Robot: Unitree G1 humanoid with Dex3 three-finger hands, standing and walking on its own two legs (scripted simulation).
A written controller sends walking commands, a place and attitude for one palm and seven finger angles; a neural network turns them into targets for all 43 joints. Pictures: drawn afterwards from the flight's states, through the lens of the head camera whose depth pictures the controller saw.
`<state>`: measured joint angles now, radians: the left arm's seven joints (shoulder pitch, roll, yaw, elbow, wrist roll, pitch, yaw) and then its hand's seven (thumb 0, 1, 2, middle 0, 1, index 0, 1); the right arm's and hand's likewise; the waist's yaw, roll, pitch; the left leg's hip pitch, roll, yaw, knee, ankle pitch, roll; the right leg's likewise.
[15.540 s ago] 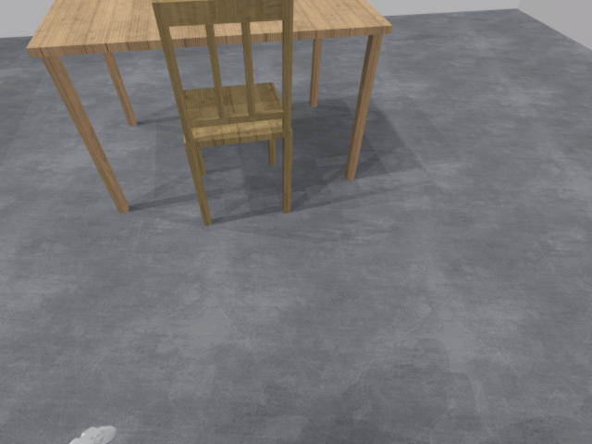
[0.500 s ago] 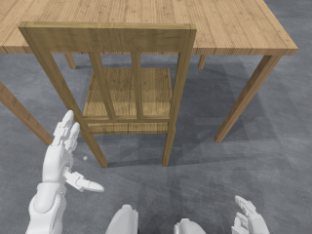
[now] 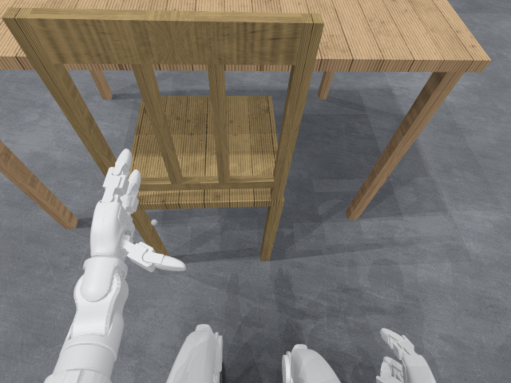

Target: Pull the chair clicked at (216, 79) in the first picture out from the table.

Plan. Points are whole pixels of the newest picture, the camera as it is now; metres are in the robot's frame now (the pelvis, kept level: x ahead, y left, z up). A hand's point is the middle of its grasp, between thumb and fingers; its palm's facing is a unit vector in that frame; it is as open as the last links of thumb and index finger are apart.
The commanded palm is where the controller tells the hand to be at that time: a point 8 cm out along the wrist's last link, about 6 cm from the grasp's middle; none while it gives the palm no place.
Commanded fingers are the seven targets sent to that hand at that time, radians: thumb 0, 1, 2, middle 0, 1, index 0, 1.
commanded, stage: aim the fingers beside a spindle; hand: left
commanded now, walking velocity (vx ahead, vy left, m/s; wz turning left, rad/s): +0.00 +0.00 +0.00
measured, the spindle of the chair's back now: (162, 133) +0.53 +0.18 +0.03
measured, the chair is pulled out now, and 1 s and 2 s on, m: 0.00 0.00 0.00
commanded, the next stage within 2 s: push the fingers through the gap in 0.92 s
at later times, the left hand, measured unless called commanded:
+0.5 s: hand (172, 203) +0.39 +0.15 +0.01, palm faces +0.05 -1.00 -0.02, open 16.9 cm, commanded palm +0.36 +0.20 +0.01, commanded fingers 0.00 -0.50 0.30 -0.06 -0.08 -0.06 -0.08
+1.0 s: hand (170, 208) +0.38 +0.15 +0.01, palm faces +0.06 -1.00 -0.03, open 16.9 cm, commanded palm +0.36 +0.20 +0.01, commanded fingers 0.00 -0.50 0.30 -0.06 -0.08 -0.06 -0.08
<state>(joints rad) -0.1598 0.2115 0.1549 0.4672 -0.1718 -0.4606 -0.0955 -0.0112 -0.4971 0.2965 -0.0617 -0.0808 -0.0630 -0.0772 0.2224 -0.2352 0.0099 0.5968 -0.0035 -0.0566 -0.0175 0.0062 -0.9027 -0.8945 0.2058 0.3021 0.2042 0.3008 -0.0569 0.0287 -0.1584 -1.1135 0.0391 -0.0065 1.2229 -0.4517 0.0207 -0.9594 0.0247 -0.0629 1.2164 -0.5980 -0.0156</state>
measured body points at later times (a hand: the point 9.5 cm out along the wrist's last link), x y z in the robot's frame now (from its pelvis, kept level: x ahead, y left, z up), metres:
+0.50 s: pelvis +0.00 +0.01 -0.01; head +0.11 +0.02 +0.42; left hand +0.39 +0.20 +0.01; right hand +0.10 -0.25 -0.13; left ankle +0.07 +0.11 -0.63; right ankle -0.01 -0.12 -0.63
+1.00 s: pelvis +0.00 +0.00 -0.01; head +0.11 +0.02 +0.42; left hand +0.37 +0.20 +0.01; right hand +0.12 -0.25 -0.12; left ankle +0.07 +0.11 -0.63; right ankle -0.01 -0.12 -0.63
